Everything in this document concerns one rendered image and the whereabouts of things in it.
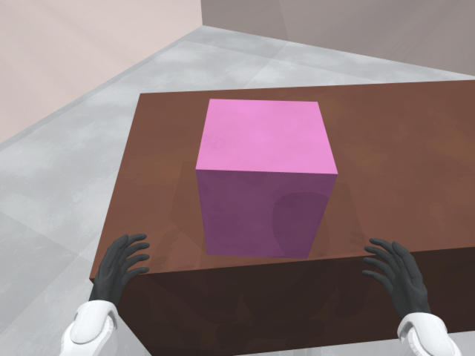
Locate pedestal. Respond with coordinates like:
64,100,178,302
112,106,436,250
89,80,475,356

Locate robot right forearm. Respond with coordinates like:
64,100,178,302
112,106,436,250
397,312,462,356

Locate robot left forearm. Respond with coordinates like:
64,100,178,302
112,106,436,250
59,300,119,356

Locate left robot hand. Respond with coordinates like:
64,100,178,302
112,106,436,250
89,234,150,307

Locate right robot hand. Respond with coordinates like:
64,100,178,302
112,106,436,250
362,238,431,320

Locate carton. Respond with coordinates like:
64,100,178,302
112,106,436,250
195,99,338,259

